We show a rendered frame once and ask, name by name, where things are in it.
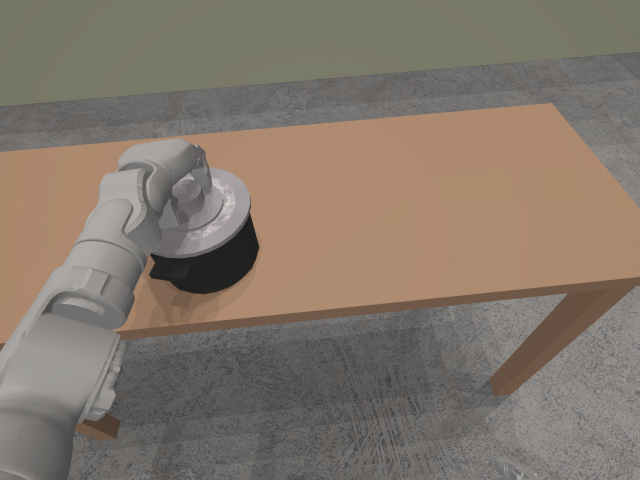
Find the lid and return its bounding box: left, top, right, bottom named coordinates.
left=152, top=167, right=251, bottom=258

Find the left robot upper arm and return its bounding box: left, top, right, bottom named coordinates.
left=0, top=311, right=128, bottom=480

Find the table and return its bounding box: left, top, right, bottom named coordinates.
left=0, top=103, right=640, bottom=441

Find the knob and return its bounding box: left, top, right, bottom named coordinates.
left=172, top=179, right=205, bottom=213

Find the robot left hand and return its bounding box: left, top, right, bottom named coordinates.
left=117, top=138, right=212, bottom=230

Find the pot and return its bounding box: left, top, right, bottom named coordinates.
left=149, top=174, right=259, bottom=294

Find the robot left forearm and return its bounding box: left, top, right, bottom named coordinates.
left=0, top=158, right=172, bottom=386

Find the robot right hand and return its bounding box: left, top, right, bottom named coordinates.
left=494, top=457, right=539, bottom=480

